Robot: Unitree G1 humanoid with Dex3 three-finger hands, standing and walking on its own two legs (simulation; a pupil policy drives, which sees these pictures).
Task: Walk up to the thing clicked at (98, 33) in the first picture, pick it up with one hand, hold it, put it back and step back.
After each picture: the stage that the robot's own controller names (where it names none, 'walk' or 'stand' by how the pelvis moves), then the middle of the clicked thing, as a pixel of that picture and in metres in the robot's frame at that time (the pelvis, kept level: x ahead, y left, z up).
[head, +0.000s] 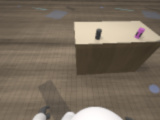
stand; (98, 34) +0.92 -0.09 -0.01
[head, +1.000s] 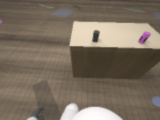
rise first; (95, 36) +0.81 -0.01 +0.01
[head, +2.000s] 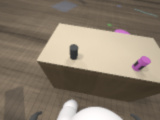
rise first; (73, 52) +0.48 +0.17 +0.02
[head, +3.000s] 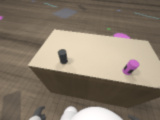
stand; (63, 57) +0.47 +0.23 +0.02
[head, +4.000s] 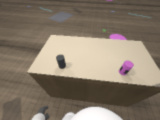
stand; (61, 61) +0.45 +0.24 -0.01
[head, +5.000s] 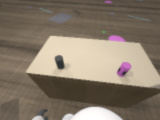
stand; (59, 62) +0.45 +0.25 -0.01
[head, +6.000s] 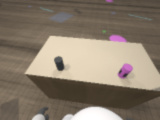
stand; (59, 63) +0.43 +0.25 -0.02
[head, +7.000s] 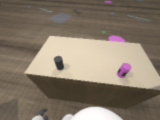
stand; (59, 63) +0.44 +0.25 -0.01
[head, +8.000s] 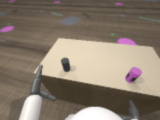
rise first; (66, 64) +0.43 +0.23 -0.01
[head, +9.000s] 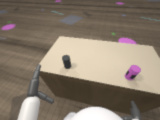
go down; (66, 62) +0.46 +0.23 -0.01
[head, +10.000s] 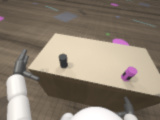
go down; (63, 61) +0.45 +0.21 +0.00
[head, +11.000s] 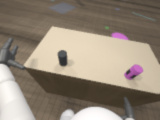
go down; (62, 58) +0.44 +0.20 +0.02
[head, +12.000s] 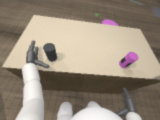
close in; (50, 52) +0.44 +0.23 +0.05
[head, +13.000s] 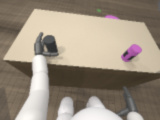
close; (51, 45) +0.48 +0.22 +0.08
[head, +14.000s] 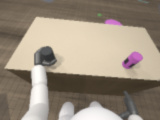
lift; (49, 56) +0.41 +0.24 +0.07
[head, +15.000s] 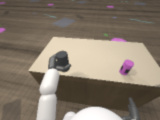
lift; (63, 61) +0.33 +0.17 +0.17
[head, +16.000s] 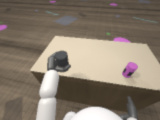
hold; (62, 61) +0.32 +0.17 +0.17
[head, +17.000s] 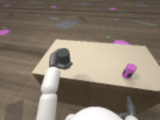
hold; (64, 59) +0.33 +0.16 +0.19
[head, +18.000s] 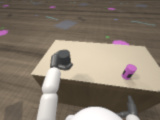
crouch; (65, 60) +0.33 +0.15 +0.18
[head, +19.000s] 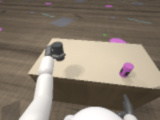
crouch; (58, 51) +0.42 +0.20 +0.17
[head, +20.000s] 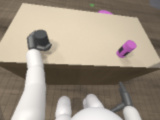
lower; (43, 41) +0.51 +0.23 +0.08
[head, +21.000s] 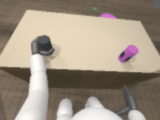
lower; (46, 46) +0.48 +0.23 +0.07
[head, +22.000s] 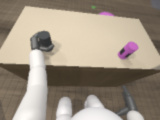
lower; (46, 42) +0.50 +0.23 +0.08
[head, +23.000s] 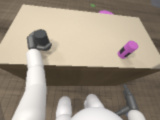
lower; (43, 40) +0.51 +0.24 +0.08
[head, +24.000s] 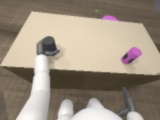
open; (50, 46) +0.48 +0.22 +0.07
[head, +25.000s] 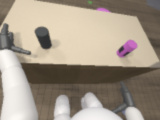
sink last; (44, 38) +0.50 +0.22 +0.08
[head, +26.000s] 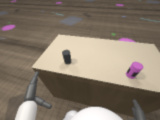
sink last; (67, 57) +0.48 +0.22 +0.04
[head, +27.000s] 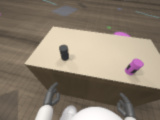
stand; (64, 53) +0.48 +0.22 +0.05
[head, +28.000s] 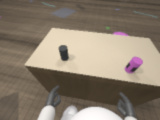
stand; (64, 53) +0.49 +0.22 +0.05
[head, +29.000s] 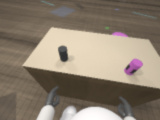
stand; (63, 54) +0.47 +0.21 +0.05
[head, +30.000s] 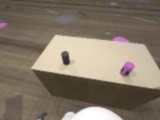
stand; (65, 58) +0.50 +0.22 -0.01
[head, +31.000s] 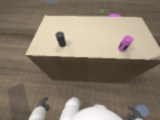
walk; (61, 39) +0.59 +0.24 +0.02
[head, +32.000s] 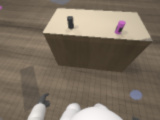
walk; (70, 22) +0.90 +0.23 +0.01
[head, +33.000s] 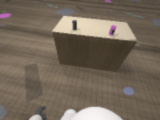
stand; (74, 25) +1.10 +0.24 +0.00
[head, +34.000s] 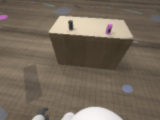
stand; (70, 25) +1.09 +0.27 -0.01
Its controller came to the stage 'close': yes
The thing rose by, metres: 0.20
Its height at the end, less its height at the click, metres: +0.00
